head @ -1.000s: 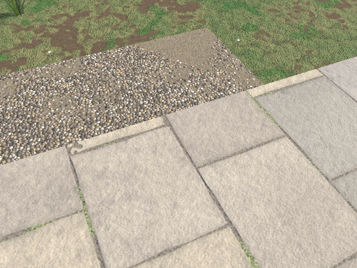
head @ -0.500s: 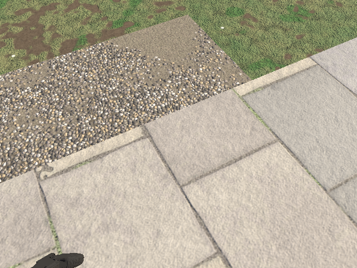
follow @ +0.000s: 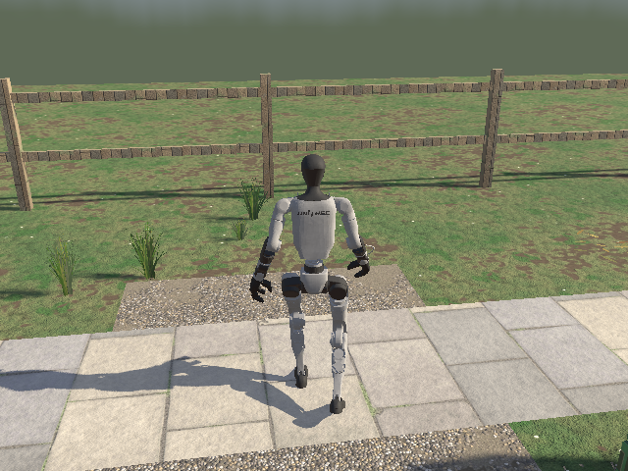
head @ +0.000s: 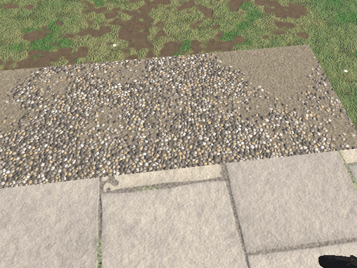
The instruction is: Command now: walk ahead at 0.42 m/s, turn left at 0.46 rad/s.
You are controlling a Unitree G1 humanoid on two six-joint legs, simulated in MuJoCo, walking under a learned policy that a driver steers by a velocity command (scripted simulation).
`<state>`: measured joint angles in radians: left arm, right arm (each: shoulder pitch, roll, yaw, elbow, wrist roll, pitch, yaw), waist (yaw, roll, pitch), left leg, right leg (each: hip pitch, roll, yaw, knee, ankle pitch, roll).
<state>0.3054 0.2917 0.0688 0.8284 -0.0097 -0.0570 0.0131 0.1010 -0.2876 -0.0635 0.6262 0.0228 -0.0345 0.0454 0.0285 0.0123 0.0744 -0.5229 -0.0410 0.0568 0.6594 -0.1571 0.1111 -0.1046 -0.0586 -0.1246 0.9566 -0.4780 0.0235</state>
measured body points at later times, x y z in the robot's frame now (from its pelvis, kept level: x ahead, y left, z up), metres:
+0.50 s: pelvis +0.19 -0.03 +0.02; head +0.22 -0.03 +0.47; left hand +0.33 +0.24 -0.08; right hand +0.34 -0.28 -0.10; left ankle +0.12 +0.07 -0.71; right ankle +0.28 -0.14 -0.71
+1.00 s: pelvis +0.21 -0.04 +0.02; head +0.22 -0.04 +0.47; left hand +0.33 +0.22 -0.10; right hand +0.27 -0.30 -0.12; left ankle +0.12 +0.07 -0.71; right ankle +0.29 -0.14 -0.71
